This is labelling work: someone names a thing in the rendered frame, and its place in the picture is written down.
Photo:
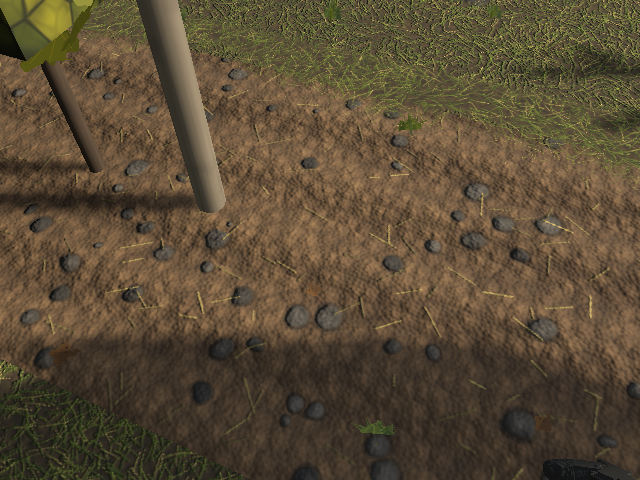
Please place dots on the robot right hand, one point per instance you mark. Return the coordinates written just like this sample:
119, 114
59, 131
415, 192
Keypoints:
569, 469

